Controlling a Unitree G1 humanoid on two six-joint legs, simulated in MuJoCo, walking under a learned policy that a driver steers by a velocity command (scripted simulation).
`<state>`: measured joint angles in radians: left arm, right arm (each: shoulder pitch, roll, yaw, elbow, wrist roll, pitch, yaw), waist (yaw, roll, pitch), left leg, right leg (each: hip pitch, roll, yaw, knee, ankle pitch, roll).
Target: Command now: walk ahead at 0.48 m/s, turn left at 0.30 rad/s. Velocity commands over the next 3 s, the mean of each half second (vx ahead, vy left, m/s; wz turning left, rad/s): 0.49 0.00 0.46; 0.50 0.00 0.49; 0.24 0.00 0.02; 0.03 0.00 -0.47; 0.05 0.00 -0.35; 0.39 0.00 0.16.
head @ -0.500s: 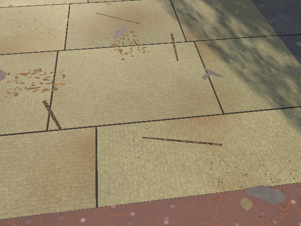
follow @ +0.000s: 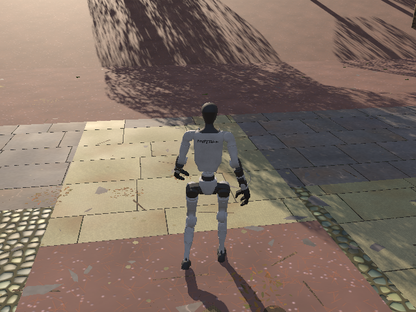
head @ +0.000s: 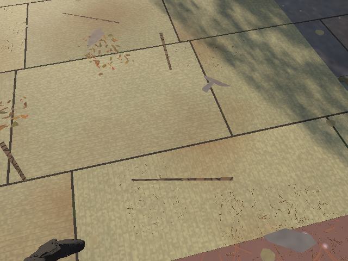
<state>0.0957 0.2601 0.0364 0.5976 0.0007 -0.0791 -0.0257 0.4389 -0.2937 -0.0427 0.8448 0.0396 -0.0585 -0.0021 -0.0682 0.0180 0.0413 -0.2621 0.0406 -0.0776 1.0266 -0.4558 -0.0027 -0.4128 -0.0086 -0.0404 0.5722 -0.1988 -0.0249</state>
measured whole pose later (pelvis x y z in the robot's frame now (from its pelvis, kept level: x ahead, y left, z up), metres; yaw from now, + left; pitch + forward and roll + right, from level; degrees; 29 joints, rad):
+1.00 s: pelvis +0.55 +0.10 +0.00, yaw +31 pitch +2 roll -1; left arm 0.11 0.28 0.05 0.70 0.00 -0.12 -0.03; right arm 0.36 -0.30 -0.06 0.74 0.03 -0.03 -0.01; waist -0.04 0.02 0.01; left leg -0.23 -0.09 -0.19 0.97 -0.49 0.04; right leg -0.42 0.05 0.00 0.55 -0.16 -0.03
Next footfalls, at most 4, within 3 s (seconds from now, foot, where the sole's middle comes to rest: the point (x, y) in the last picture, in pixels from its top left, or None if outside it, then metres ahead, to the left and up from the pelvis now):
0.44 left None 0.38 0.16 -0.76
0.92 right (156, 197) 0.71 0.07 -0.76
1.36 left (86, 192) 0.75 0.36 -0.76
1.76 right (147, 178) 0.80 0.11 -0.77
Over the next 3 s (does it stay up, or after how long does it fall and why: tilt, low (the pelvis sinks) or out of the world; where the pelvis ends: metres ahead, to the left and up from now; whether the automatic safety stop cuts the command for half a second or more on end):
stays up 0.91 0.21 0.00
